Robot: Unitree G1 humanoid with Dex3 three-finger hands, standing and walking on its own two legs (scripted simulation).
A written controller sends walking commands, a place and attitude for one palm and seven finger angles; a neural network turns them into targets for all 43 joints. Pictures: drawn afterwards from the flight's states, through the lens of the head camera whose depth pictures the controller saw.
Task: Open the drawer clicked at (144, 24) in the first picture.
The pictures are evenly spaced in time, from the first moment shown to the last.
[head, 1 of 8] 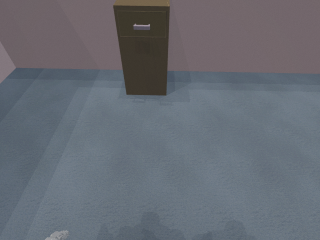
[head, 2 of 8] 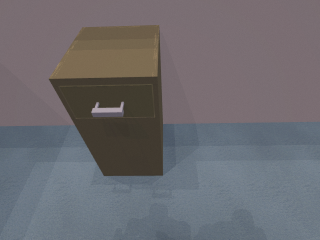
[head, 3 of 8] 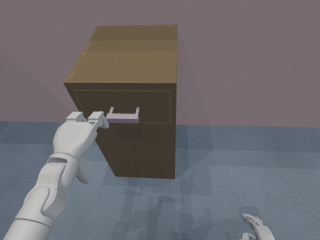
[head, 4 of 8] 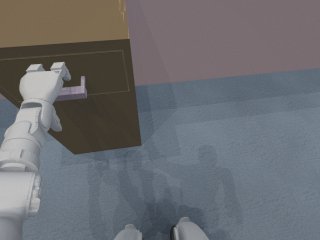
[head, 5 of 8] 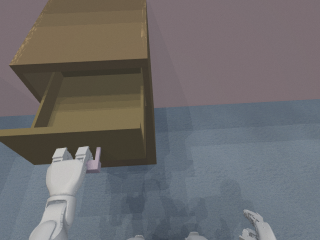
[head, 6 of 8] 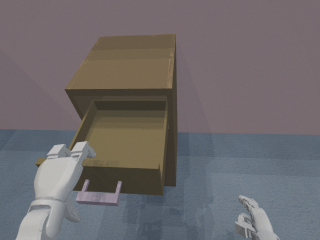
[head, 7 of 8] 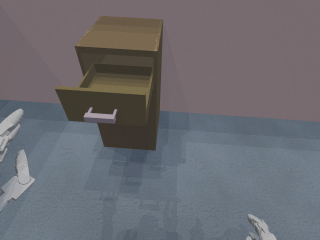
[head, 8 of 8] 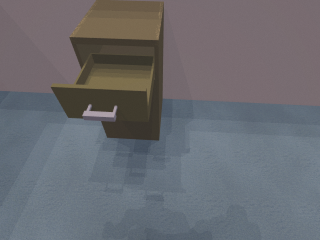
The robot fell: no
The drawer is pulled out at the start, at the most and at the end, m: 0.00 0.30 0.30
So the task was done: yes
